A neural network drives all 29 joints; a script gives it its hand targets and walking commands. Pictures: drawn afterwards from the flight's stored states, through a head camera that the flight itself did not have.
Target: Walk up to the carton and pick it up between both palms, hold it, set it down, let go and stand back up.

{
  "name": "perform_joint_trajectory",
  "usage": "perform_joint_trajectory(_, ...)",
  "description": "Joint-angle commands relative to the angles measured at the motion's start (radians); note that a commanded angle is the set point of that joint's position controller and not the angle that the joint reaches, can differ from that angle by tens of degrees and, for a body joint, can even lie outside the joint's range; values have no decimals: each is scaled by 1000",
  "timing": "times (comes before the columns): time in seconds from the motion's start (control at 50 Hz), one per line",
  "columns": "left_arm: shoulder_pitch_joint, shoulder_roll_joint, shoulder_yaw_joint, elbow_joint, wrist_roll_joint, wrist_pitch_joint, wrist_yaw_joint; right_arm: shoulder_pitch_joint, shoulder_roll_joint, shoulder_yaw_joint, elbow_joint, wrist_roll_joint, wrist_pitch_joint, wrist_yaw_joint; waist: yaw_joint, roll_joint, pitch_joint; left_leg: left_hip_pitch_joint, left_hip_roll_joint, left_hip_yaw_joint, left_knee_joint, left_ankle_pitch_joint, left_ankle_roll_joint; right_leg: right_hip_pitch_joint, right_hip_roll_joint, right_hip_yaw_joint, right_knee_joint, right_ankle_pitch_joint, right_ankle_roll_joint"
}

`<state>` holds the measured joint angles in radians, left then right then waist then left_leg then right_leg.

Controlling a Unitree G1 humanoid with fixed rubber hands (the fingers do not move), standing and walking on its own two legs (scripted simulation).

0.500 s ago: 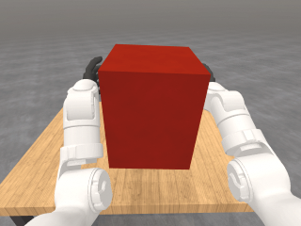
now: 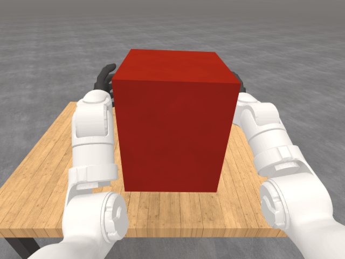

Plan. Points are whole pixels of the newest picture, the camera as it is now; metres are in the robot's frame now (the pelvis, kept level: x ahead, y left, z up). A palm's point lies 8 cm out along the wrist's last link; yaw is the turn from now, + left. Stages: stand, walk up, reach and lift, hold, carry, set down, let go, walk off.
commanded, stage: hold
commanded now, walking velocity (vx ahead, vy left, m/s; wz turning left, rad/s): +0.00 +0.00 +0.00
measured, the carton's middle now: (172, 118) +0.37 +0.01 +0.22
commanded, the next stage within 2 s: none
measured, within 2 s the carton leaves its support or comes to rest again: neither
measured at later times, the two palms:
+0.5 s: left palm (102, 101) +0.35 +0.16 +0.27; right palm (238, 107) +0.36 -0.14 +0.25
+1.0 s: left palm (102, 93) +0.36 +0.16 +0.28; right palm (236, 99) +0.38 -0.13 +0.26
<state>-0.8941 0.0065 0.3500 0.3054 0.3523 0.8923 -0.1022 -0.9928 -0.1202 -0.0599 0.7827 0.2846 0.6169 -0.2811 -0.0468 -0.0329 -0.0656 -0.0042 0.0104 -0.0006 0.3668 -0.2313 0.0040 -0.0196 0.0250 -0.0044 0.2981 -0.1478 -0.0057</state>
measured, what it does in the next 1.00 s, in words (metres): stands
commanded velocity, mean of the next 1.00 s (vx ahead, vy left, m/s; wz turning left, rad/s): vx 0.00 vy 0.00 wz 0.00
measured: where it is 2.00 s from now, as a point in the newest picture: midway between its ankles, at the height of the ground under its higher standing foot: outside the picture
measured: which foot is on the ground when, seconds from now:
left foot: down 0.00-1.00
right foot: down 0.00-1.00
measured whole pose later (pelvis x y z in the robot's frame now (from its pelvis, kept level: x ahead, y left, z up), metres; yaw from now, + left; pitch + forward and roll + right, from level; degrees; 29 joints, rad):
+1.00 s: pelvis +0.00 +0.00 +0.00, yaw +0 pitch -7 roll -1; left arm -0.89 0.00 0.35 0.28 0.26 0.84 -0.01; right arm -0.96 -0.12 -0.04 0.72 0.28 0.57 -0.27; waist -0.05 -0.02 -0.07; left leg 0.00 0.01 0.00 0.37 -0.23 0.00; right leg -0.02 0.03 0.00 0.29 -0.14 0.00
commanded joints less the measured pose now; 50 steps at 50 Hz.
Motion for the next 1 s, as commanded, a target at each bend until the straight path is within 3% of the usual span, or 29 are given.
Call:
perform_joint_trajectory(0.0, -827, -698, -640, -404, -372, -111, -10, -1002, 703, 409, -819, 307, -128, 102, -86, 151, -757, 81, -46, -46, 87, 675, -95, 278, 103, -26, 77, 491, 49)
perform_joint_trajectory(0.04, -829, -689, -669, -427, -394, -117, 18, -980, 709, 411, -849, 292, -129, 101, -82, 168, -758, 115, -38, -54, 101, 699, -103, 233, 107, -36, 57, 458, 41)
perform_joint_trajectory(0.08, -762, -692, -666, -349, -373, -91, 36, -914, 663, 386, -773, 260, -106, 101, -91, 194, -643, 85, -25, -62, 84, 662, -119, 178, 106, -39, 41, 397, 30)
perform_joint_trajectory(0.1, -659, -640, -581, -197, -298, -65, 22, -898, 644, 364, -701, 235, -89, 96, -49, 135, -494, 14, -33, -49, 48, 534, -86, 196, 103, -32, 13, 335, 34)
perform_joint_trajectory(0.12, -607, -610, -519, -123, -237, -38, 0, -819, 635, 335, -575, 199, -66, 93, -70, 115, -363, -36, -38, -42, 20, 476, -81, 223, 91, -34, 7, 333, 40)
perform_joint_trajectory(0.14, -564, -575, -452, -44, -176, -12, -31, -799, 605, 302, -477, 173, -41, 98, -60, 89, -259, -80, -42, -31, -28, 351, -62, 245, 77, -23, -6, 284, 35)
perform_joint_trajectory(0.18, -514, -510, -381, -3, -110, 18, -97, -769, 586, 305, -392, 154, -11, 91, -45, 24, -165, -119, -43, -21, -71, 274, -41, 293, 61, -9, -3, 297, 36)
perform_joint_trajectory(0.2, -505, -506, -368, 34, -97, 28, -121, -748, 559, 278, -333, 147, 2, 89, -54, 44, -111, -134, -39, -21, -83, 229, -51, 285, 52, 7, -7, 292, 31)
perform_joint_trajectory(0.22, -507, -473, -319, 68, -74, 39, -147, -793, 565, 274, -342, 143, 6, 90, -32, 13, -83, -146, -43, -16, -97, 191, -32, 271, 48, 8, -26, 234, 30)
perform_joint_trajectory(0.24, -518, -471, -316, 104, -85, 43, -162, -830, 556, 256, -335, 131, 10, 95, -40, -30, -39, -168, -38, -21, -120, 118, -24, 266, 46, 10, -34, 170, 30)
perform_joint_trajectory(0.28, -568, -483, -336, 44, -98, 37, -185, -839, 574, 255, -352, 130, 3, 97, -43, 12, -37, -191, -44, 2, -123, 99, -34, 253, 40, 3, -24, 156, 34)
perform_joint_trajectory(0.32, -645, -562, -411, -70, -163, 2, -162, -881, 601, 273, -450, 172, -27, 110, -63, 46, -172, -185, -32, -5, -87, 204, -51, 291, 61, 4, 0, 206, 16)
perform_joint_trajectory(0.34, -692, -590, -436, -95, -191, -17, -142, -886, 609, 264, -452, 179, -35, 116, -68, 78, -223, -170, -31, -7, -85, 233, -67, 286, 70, 7, 7, 207, 11)
perform_joint_trajectory(0.36, -765, -621, -491, -185, -247, -48, -111, -946, 660, 295, -582, 205, -67, 126, -58, 86, -373, -142, -36, -12, -50, 298, -72, 293, 77, -11, 28, 234, 16)
perform_joint_trajectory(0.42, -802, -663, -592, -307, -336, -97, -39, -1019, 713, 367, -782, 235, -115, 122, -56, 84, -627, -11, -50, -20, 17, 428, -70, 262, 91, -33, 44, 305, 29)
perform_joint_trajectory(0.46, -834, -668, -616, -265, -345, -108, -9, -1008, 697, 352, -728, 216, -114, 127, -67, 119, -598, -10, -42, -32, 16, 379, -78, 196, 94, -45, 30, 234, 20)
perform_joint_trajectory(0.48, -862, -699, -639, -319, -367, -116, 5, -1024, 721, 364, -762, 228, -131, 133, -64, 134, -670, 15, -43, -36, 32, 437, -83, 214, 98, -40, 40, 276, 20)
perform_joint_trajectory(0.54, -780, -640, -540, -83, -299, -94, 9, -957, 678, 299, -546, 156, -104, 136, -53, 93, -408, -119, -38, -30, -37, 220, -58, 158, 80, -37, 8, 147, 18)
perform_joint_trajectory(0.58, -743, -592, -425, 29, -216, -76, -21, -889, 659, 246, -362, 114, -82, 142, -52, 59, -211, -205, -32, -20, -104, 51, -43, 163, 69, -31, -16, 51, 14)
perform_joint_trajectory(0.62, -683, -506, -309, 121, -134, -52, -66, -855, 645, 223, -236, 81, -63, 144, -20, 6, -83, -227, -33, -10, -140, -15, -17, 151, 48, -21, -36, -5, 19)
perform_joint_trajectory(0.66, -666, -447, -253, 177, -89, -30, -124, -886, 631, 207, -206, 54, -46, 144, -17, -29, -20, -258, -35, 1, -160, -66, 6, 161, 35, -4, -52, -61, 16)
perform_joint_trajectory(0.72, -701, -501, -286, 190, -103, -28, -160, -949, 625, 182, -228, 73, -53, 155, -24, -5, -28, -299, -36, -1, -169, -93, 3, 181, 32, 1, -43, -86, 13)
perform_joint_trajectory(0.74, -737, -532, -303, 142, -127, -46, -151, -984, 646, 189, -262, 100, -70, 165, 1, 3, -94, -298, -35, 6, -164, -52, -5, 191, 44, -1, -31, -53, 17)
perform_joint_trajectory(0.8, -820, -596, -374, -2, -228, -102, -97, -1074, 709, 262, -460, 164, -123, 161, -15, 7, -301, -197, -49, -4, -91, 143, -8, 227, 57, -14, -2, 124, 26)
perform_joint_trajectory(0.82, -878, -639, -439, -52, -279, -123, -68, -1083, 728, 268, -486, 167, -132, 163, -34, 33, -383, -180, -50, -11, -70, 179, -30, 224, 69, -21, 15, 144, 28)
perform_joint_trajectory(0.86, -875, -687, -545, -173, -347, -149, -23, -1130, 753, 342, -687, 222, -168, 149, -42, 59, -607, -57, -52, -19, 5, 389, -45, 241, 86, -24, 40, 296, 36)
perform_joint_trajectory(0.9, -894, -726, -632, -279, -387, -160, 10, -1077, 751, 363, -739, 249, -175, 134, -68, 135, -687, 44, -44, -45, 58, 555, -81, 203, 96, -27, 40, 358, 30)
perform_joint_trajectory(0.92, -906, -699, -628, -296, -395, -158, 22, -1036, 760, 372, -718, 256, -158, 126, -67, 130, -670, 54, -44, -44, 70, 562, -77, 184, 96, -28, 36, 355, 37)
perform_joint_trajectory(0.98, -766, -668, -580, -189, -342, -116, 23, -967, 713, 364, -684, 246, -124, 109, -58, 116, -577, 26, -45, -50, 62, 555, -67, 210, 91, -19, 25, 429, 46)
